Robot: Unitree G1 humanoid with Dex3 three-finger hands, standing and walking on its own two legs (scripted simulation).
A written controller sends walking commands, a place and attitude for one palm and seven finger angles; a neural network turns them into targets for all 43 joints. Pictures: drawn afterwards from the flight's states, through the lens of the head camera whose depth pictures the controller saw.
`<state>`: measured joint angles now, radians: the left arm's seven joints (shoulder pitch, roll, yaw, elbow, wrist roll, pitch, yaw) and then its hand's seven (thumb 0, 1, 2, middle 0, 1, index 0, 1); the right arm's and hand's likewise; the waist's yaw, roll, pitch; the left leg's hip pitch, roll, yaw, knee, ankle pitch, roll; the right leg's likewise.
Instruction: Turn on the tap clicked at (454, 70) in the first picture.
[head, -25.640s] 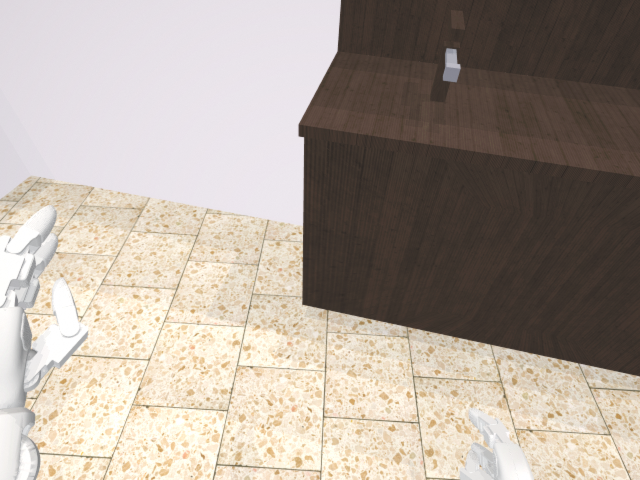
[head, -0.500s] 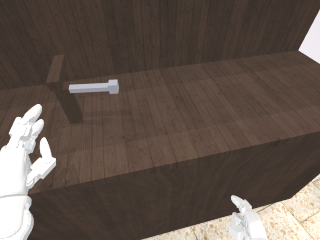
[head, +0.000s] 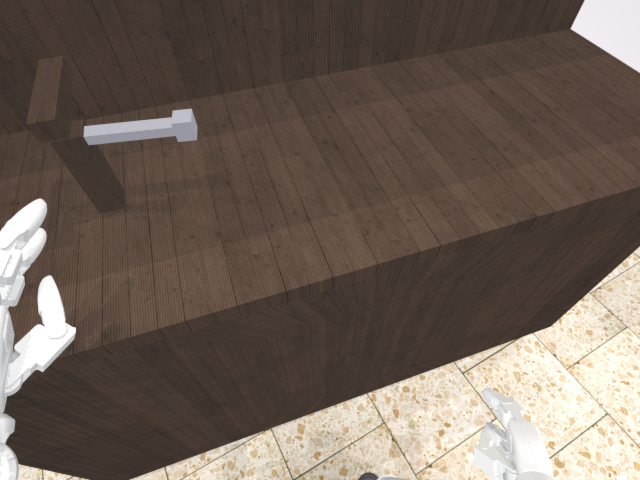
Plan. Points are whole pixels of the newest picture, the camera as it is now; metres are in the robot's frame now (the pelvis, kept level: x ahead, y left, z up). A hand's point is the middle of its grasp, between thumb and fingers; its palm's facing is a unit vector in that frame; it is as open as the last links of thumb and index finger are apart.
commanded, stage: step back with the hand held close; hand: left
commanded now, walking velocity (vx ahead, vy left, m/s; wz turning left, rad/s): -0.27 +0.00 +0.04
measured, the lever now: (184, 125) +0.49 +0.21 +0.17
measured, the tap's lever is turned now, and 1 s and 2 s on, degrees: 81 81 81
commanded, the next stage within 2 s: stop stepping back and stand still in 0.90 s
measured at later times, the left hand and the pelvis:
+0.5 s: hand out of the picture +0.16 +0.26 +0.17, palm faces +0.47 -0.75 -0.46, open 7.4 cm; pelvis -0.04 +0.00 -0.01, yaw +1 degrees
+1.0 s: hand out of the picture +0.07 +0.27 +0.15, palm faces +0.39 -0.81 -0.43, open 7.4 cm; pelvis -0.15 +0.01 +0.00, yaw +0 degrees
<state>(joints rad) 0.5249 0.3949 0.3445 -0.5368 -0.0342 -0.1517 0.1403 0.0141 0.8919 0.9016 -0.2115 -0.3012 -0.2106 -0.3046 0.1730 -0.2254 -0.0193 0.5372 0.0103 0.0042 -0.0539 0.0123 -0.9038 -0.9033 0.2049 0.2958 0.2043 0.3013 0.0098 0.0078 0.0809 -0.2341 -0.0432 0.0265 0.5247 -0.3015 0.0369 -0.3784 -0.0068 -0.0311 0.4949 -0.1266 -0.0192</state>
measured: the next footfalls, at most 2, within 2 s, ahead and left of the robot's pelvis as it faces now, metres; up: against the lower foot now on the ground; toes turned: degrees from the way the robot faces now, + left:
right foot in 0.50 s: -0.02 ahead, -0.12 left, +0.00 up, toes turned +2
left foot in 0.86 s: -0.16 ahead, +0.11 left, +0.00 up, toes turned +2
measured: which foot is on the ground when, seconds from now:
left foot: down 0.00-0.64, up 0.66-0.84, down 0.86-1.00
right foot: down 0.00-0.34, up 0.36-0.48, down 0.50-0.88, up 0.90-1.00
